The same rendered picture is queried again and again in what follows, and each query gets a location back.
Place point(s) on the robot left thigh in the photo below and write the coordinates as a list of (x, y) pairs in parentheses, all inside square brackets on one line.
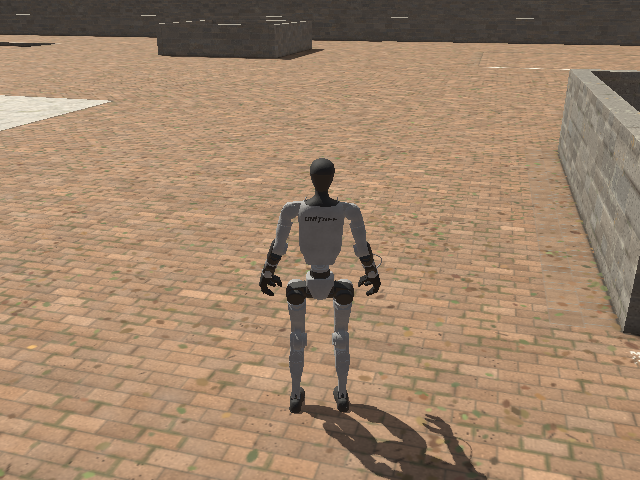
[(296, 299)]

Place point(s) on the robot left hand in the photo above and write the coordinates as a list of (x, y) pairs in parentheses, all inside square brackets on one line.
[(270, 281)]

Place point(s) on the robot right shin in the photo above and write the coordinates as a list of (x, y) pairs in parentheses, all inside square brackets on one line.
[(342, 362)]

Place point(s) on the robot right forearm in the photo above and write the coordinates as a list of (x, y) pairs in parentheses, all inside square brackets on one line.
[(369, 264)]

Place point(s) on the left robot upper arm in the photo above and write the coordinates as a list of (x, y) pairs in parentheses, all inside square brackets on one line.
[(289, 211)]

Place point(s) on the robot left forearm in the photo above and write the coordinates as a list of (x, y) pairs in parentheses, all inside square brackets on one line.
[(271, 262)]

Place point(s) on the robot right hand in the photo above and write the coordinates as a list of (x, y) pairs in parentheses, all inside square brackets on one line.
[(368, 281)]

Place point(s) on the right robot upper arm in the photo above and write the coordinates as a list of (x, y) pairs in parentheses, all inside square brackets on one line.
[(352, 212)]

